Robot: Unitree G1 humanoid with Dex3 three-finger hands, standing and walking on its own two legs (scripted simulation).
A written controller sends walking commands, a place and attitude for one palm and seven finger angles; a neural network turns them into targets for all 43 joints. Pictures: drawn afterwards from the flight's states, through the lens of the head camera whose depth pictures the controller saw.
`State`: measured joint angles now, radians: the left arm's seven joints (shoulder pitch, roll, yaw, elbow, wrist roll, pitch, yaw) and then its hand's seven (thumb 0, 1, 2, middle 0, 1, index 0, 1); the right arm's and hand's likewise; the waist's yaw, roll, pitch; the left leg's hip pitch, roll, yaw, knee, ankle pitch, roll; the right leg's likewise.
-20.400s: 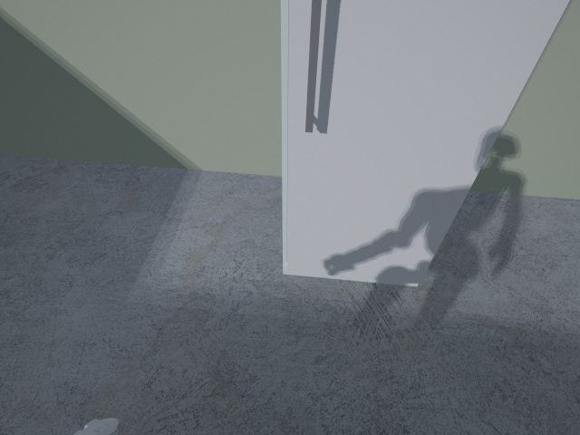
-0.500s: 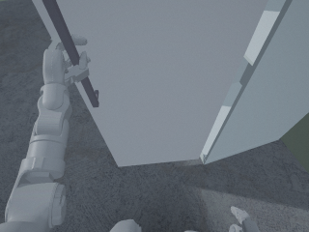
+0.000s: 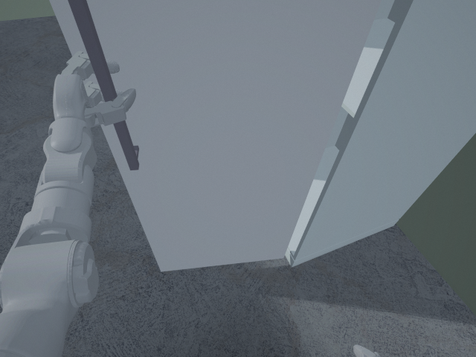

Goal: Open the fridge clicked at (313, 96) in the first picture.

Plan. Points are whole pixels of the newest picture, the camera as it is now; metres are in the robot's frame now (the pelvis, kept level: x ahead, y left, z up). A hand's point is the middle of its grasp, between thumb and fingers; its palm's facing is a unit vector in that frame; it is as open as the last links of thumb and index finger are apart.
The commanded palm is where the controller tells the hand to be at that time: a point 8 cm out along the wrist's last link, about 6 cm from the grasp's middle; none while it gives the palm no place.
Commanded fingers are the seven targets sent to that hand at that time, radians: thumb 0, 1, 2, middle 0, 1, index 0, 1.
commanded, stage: loosen the grip on the handle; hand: left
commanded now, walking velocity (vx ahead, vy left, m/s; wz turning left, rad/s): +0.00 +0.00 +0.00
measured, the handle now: (104, 66) +0.51 +0.22 +0.23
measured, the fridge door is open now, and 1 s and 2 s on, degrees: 75 73 73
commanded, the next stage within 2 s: slip the hand off the handle in 0.38 s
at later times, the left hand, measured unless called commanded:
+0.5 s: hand (121, 108) +0.48 +0.20 +0.17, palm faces +0.21 -0.97 -0.13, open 14.5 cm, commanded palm +0.45 +0.26 +0.16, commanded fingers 0.00 -0.55 0.20 -0.25 -1.15 -0.25 -1.15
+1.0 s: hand (81, 115) +0.46 +0.26 +0.17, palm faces +0.25 -0.96 -0.14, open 14.7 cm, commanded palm +0.43 +0.31 +0.16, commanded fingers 0.00 -0.55 0.20 -0.25 -1.15 -0.25 -1.15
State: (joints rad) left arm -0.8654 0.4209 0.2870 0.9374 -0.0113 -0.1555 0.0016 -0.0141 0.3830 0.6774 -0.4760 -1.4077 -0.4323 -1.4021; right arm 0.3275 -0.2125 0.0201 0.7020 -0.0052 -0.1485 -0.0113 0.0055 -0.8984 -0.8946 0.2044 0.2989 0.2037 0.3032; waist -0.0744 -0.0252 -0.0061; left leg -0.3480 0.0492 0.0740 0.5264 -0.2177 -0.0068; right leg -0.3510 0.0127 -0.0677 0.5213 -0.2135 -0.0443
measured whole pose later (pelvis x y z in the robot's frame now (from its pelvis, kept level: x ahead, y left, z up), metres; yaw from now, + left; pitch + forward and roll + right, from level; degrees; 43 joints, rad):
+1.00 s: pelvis +0.04 +0.02 +0.00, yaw +1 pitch +4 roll -1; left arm -0.64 0.43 0.31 0.71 -0.07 -0.19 -0.06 -0.01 -0.55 0.20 -0.25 -1.16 -0.25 -1.15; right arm 0.29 -0.25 -0.01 0.76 0.02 -0.08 -0.05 0.01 -0.90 -0.89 0.20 0.30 0.20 0.30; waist -0.04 0.01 -0.02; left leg -0.34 0.03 0.05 0.54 -0.28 0.01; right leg -0.31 0.00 -0.08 0.50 -0.26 -0.02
